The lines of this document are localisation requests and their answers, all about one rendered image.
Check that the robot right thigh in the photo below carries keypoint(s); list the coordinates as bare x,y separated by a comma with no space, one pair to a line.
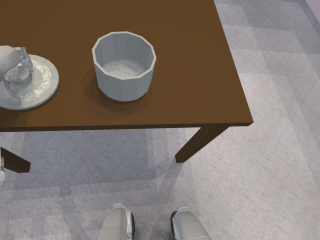
186,226

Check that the left robot shin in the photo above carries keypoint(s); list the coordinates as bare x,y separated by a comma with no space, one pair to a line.
119,205

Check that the pot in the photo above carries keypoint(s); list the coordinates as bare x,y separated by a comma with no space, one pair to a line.
124,64

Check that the table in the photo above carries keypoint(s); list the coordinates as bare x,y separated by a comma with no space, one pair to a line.
195,83

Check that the left robot hand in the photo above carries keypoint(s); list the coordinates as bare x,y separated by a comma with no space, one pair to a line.
10,57

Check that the knob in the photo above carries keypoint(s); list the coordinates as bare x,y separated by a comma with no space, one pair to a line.
19,75

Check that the lid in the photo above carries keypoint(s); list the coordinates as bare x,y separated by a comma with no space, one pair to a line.
44,83

